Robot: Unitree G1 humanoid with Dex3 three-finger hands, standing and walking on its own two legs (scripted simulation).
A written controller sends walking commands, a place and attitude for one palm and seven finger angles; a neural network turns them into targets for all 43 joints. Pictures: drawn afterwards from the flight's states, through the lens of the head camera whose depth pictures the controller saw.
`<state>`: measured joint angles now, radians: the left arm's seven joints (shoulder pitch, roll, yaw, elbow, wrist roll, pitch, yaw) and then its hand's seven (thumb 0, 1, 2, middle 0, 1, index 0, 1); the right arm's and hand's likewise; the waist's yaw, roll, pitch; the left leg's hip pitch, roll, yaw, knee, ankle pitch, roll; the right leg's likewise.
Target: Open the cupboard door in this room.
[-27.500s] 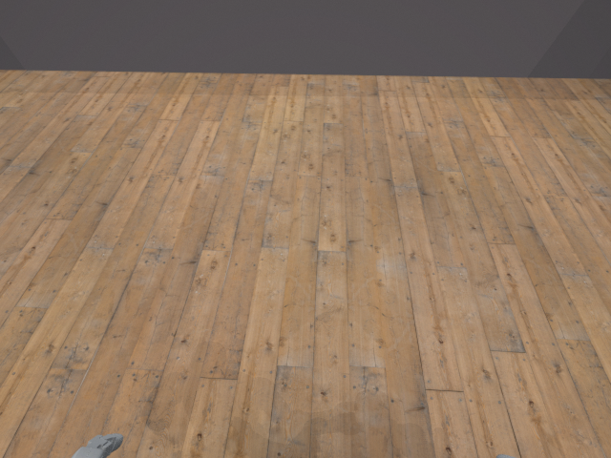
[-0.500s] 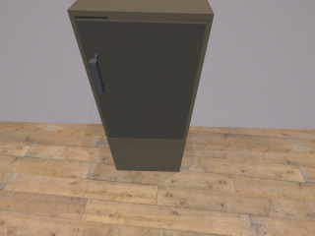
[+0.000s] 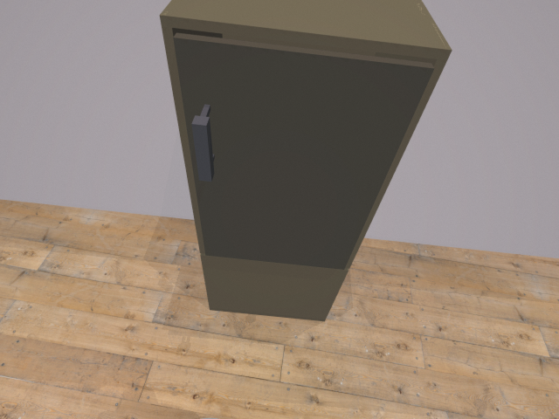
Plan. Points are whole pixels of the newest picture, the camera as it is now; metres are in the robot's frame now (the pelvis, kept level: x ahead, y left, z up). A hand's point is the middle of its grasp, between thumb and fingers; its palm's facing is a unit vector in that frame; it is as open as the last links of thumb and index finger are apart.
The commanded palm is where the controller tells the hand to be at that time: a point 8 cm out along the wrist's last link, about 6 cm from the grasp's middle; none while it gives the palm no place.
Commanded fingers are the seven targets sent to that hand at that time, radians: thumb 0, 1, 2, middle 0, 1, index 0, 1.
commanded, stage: come to a stop and stand still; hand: left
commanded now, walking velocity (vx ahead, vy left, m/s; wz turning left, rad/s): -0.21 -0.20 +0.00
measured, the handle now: (206, 143) +0.54 +0.18 +0.08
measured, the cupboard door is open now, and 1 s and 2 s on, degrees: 0 0 0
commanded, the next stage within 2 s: look again from close up in 1.04 s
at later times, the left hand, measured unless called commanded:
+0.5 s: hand out of the picture -0.01 +0.13 -0.17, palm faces +0.04 -0.98 -0.20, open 7.3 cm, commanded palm none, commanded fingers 0.00 0.90 0.90 -0.20 -0.30 -0.20 -0.30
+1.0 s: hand out of the picture -0.05 +0.16 -0.15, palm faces +0.01 -0.97 -0.24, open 7.4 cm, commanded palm none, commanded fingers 0.00 0.90 0.90 -0.20 -0.30 -0.20 -0.30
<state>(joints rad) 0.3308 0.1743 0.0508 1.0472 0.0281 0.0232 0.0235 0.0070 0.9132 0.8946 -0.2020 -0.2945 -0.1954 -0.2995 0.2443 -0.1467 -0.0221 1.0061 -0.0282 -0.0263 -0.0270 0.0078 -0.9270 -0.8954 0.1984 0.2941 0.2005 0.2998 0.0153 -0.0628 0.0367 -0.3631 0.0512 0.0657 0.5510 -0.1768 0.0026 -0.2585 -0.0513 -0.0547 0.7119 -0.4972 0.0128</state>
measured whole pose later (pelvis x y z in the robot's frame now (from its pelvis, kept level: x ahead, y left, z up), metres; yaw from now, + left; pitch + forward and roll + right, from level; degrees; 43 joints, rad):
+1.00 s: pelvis -0.05 -0.02 +0.01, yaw -1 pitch +0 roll +1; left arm 0.32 0.13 0.00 1.08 0.02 -0.02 0.03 0.01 0.91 0.89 -0.20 -0.29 -0.20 -0.30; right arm 0.37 -0.13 0.02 1.06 -0.02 -0.02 -0.02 0.00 -0.91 -0.90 0.20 0.29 0.20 0.30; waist 0.00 0.05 -0.01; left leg -0.19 -0.05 0.07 0.45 -0.26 0.05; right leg -0.28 -0.01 -0.07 0.50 -0.22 -0.04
